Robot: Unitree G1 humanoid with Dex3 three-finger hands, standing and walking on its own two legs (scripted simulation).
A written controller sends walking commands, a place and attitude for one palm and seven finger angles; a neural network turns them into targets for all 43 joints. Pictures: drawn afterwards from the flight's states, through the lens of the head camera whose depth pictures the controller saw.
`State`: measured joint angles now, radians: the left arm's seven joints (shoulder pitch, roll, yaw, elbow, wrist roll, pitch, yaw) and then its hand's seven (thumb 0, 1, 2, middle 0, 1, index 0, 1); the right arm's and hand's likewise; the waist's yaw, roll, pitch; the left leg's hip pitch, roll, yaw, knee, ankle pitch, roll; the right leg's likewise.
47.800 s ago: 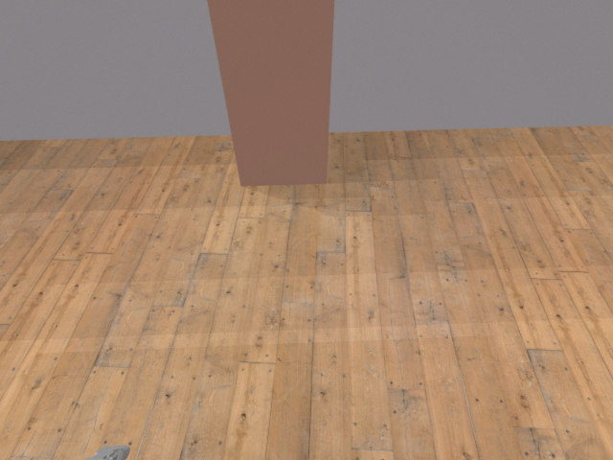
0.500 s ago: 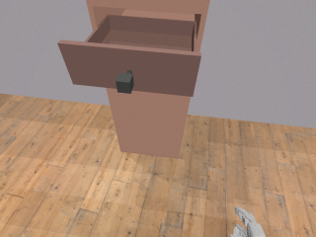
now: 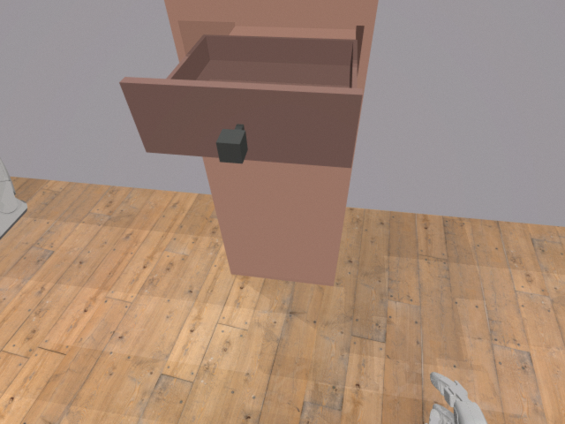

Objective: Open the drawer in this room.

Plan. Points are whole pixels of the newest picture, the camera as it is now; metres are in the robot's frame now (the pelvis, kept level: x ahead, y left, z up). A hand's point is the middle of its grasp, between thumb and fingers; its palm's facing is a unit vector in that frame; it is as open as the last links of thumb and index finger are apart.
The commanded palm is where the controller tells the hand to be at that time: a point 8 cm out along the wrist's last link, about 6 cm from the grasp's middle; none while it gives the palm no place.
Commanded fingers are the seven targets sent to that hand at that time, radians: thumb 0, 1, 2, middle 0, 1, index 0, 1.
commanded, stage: let the arm hang, fingers relaxed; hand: left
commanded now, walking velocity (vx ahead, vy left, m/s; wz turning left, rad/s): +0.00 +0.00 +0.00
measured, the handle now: (235, 139) +0.51 +0.11 +0.16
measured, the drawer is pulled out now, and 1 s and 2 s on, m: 0.28 0.28 0.28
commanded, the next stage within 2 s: look to check the result in 1.04 s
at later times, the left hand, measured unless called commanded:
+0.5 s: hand out of the picture -0.12 +0.16 -0.16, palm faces +0.08 -0.97 -0.23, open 7.2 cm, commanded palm none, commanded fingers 0.00 0.90 0.90 -0.20 -0.30 -0.20 -0.30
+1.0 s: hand out of the picture +0.02 +0.15 -0.17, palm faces +0.05 -0.98 -0.20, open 7.3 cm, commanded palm none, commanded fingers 0.00 0.90 0.90 -0.20 -0.30 -0.20 -0.30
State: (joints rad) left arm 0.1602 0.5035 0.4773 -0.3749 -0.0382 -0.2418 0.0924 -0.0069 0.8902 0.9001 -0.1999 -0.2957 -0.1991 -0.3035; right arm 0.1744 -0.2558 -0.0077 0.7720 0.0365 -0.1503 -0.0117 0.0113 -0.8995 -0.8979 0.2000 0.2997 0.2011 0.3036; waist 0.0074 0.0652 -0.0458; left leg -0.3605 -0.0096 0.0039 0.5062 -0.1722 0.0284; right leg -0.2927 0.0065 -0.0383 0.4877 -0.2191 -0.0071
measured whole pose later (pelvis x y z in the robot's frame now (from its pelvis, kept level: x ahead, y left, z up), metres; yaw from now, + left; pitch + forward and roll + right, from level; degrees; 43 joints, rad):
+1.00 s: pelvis +0.01 -0.02 +0.01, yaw +1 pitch -1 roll +0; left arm 0.26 0.14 0.02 1.12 0.01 0.00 0.03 0.01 0.93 0.90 -0.20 -0.29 -0.20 -0.30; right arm 0.30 -0.12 -0.02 1.13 -0.02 0.01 -0.04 0.01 -0.91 -0.90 0.20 0.30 0.20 0.30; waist -0.02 0.01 0.03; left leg -0.24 -0.01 -0.02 0.43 -0.17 0.00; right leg -0.16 0.04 0.01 0.44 -0.25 -0.03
